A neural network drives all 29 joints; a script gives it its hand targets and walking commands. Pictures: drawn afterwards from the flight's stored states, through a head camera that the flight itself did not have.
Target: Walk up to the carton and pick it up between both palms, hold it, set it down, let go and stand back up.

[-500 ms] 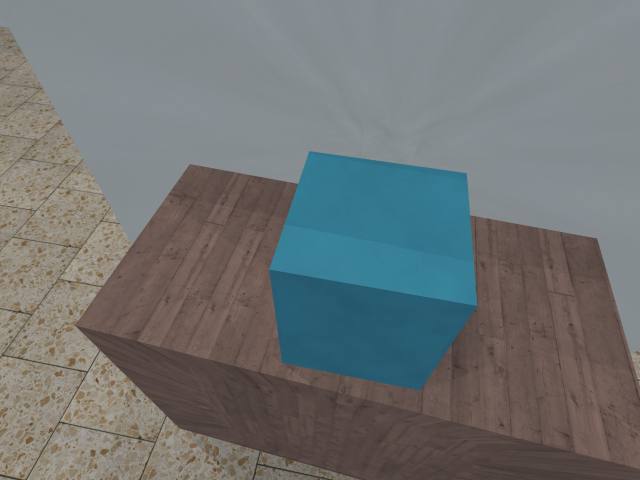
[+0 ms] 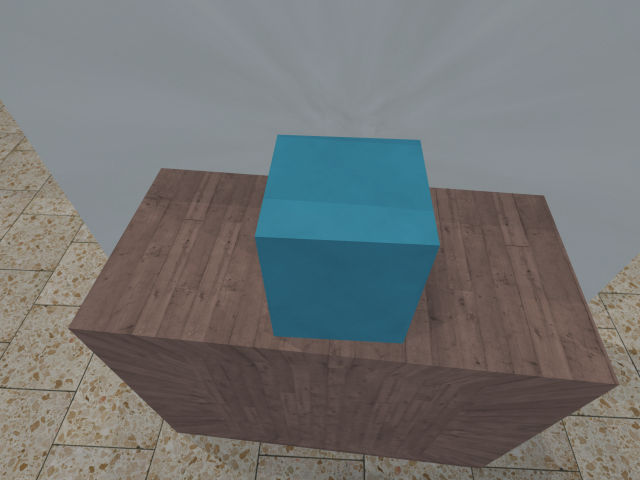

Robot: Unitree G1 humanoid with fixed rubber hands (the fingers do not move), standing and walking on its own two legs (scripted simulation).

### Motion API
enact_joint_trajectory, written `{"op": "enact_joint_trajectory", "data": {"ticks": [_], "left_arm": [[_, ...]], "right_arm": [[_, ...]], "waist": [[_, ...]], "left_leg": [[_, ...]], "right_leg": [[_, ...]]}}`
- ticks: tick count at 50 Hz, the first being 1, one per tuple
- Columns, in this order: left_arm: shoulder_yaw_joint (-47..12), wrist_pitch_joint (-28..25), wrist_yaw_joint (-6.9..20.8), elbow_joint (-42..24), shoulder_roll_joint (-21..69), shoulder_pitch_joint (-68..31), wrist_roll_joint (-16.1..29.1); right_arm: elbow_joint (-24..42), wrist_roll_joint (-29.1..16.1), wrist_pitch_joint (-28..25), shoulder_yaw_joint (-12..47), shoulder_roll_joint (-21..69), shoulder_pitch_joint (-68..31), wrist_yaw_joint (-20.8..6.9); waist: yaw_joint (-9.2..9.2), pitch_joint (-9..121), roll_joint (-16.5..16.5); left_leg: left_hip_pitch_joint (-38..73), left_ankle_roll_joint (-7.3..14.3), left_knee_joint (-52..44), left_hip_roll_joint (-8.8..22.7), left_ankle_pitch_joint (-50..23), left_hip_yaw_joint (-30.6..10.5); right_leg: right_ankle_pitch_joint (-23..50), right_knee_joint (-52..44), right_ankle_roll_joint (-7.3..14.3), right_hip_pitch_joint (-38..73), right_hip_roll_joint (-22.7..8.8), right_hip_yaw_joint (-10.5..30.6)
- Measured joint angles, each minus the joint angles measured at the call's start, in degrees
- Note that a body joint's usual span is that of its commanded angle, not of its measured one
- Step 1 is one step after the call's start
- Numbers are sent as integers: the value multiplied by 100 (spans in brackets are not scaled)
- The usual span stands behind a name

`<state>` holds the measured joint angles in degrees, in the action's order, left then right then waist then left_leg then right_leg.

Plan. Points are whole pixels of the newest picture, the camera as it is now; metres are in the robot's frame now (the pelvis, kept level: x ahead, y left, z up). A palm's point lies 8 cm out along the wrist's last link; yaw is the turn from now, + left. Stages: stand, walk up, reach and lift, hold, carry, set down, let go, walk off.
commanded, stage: walk up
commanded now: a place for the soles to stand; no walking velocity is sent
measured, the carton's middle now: (342, 243) +0.45 -0.02 +0.01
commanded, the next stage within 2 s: reach and lift in 0.88 s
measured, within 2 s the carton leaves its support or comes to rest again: neither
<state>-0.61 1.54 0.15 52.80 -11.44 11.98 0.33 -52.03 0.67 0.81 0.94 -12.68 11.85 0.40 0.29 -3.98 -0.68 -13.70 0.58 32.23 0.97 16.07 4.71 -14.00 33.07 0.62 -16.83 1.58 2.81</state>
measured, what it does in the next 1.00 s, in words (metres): stands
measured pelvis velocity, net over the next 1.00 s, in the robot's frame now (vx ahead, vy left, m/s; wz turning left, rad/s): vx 0.00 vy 0.02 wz -0.07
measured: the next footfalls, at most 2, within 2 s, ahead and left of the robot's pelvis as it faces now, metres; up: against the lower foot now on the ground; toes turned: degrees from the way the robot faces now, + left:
none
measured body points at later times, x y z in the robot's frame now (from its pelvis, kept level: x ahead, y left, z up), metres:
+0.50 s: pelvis +0.00 +0.01 +0.00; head +0.02 -0.01 +0.45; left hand +0.08 +0.25 -0.14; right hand +0.04 -0.25 -0.15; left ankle +0.01 +0.11 -0.73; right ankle +0.04 -0.11 -0.73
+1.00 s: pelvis +0.00 +0.02 -0.03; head +0.05 +0.01 +0.42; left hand +0.18 +0.25 -0.16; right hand +0.08 -0.26 -0.17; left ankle +0.01 +0.11 -0.73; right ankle +0.04 -0.11 -0.73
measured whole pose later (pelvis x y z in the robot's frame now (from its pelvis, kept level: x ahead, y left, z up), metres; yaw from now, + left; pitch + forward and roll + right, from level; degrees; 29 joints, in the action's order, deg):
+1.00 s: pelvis +0.00 +0.02 -0.03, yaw -4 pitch +1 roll +0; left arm -0.2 22.9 0.1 43.0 -14.5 0.2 -0.8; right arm -54.3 2.8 -0.1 -6.5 -13.9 5.4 -3.8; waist 2.8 -5.0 -0.3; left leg -24.8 1.4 48.2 2.2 24.7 7.3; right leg -20.1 48.0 -0.6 -29.3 0.9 3.0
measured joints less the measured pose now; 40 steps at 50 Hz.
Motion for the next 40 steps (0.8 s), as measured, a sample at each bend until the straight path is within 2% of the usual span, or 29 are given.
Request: {"op": "enact_joint_trajectory", "data": {"ticks": [9,18,31,36,40], "left_arm": [[37,-161,-21,218,-16,163,-42],[59,-167,-102,296,-81,339,-28],[76,-174,-173,58,-166,174,-66],[69,-160,-192,-62,-151,183,-48],[57,-107,-201,-94,-93,176,-22]], "right_arm": [[-338,-31,2,-48,48,147,11],[-408,-4,51,-123,-97,4,29],[-405,27,136,-130,-78,-107,45],[-325,28,230,-148,-111,-184,13],[-251,6,222,-149,-154,-163,20]], "waist": [[-72,72,153],[-39,104,110],[-29,18,181],[10,-4,144],[45,60,103]], "left_leg": [[136,35,-267,0,-94,265],[111,27,-217,60,-9,484],[155,46,74,118,275,809],[127,14,286,187,424,841],[146,41,178,116,386,804]], "right_leg": [[130,-88,-30,-45,36,282],[107,20,-41,-188,131,516],[-125,473,-72,-345,242,830],[-227,638,-53,-379,307,851],[-189,540,-86,-368,296,906]]}}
